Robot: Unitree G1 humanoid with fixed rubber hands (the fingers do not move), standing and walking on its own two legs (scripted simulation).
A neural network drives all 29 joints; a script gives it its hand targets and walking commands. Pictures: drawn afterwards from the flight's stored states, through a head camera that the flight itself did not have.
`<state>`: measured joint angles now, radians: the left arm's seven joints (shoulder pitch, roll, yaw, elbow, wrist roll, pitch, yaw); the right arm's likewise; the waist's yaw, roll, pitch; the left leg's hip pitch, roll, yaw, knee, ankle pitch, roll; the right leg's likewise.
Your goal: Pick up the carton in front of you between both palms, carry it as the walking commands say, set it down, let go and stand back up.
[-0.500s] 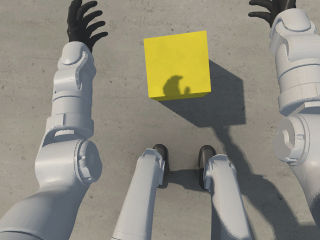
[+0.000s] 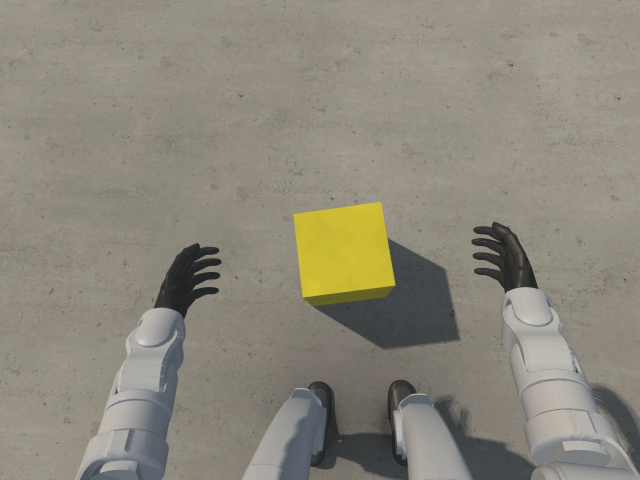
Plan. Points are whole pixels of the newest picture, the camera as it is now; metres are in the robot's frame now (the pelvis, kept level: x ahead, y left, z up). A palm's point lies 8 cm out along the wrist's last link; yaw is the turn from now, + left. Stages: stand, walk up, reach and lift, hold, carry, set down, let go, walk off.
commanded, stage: let go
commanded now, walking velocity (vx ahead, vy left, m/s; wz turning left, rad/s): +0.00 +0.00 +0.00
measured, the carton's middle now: (343, 259) +0.47 +0.04 -0.60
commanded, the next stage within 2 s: stand in 0.90 s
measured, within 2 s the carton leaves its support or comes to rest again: neither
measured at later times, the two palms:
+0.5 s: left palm (156, 390) +0.21 +0.21 -0.02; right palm (633, 413) +0.21 -0.25 -0.02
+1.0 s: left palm (120, 410) +0.18 +0.25 -0.02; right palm out of the picture +0.18 -0.27 -0.03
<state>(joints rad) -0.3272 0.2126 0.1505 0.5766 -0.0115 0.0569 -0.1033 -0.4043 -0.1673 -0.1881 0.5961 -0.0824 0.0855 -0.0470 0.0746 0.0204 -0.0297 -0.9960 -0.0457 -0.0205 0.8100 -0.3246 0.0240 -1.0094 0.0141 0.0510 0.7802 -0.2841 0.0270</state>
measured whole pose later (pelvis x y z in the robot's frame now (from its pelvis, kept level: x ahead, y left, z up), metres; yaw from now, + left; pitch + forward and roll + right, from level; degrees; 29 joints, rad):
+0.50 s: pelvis +0.05 -0.02 +0.05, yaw +1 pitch +3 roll +0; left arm 0.22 0.22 0.03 0.43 -0.02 0.04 -0.08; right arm 0.23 -0.21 -0.06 0.44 -0.02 0.04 0.04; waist 0.01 0.01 0.03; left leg -0.21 -0.02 -0.06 0.44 -0.28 0.00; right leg -0.23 0.02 0.03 0.45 -0.26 -0.01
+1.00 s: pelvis +0.03 -0.02 +0.04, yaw +1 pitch -2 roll +0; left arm 0.19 0.29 0.04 0.53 0.04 0.10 0.00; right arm 0.22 -0.26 -0.03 0.60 -0.04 0.06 0.00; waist 0.01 -0.01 0.03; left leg -0.18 -0.03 -0.05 0.53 -0.32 0.00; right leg -0.20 0.02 0.03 0.53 -0.30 0.00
